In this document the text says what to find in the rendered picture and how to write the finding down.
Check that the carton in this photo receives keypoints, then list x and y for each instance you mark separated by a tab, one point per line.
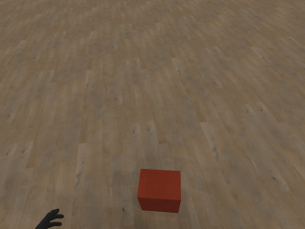
159	190

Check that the left robot hand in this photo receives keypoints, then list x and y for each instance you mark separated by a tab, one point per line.
45	222

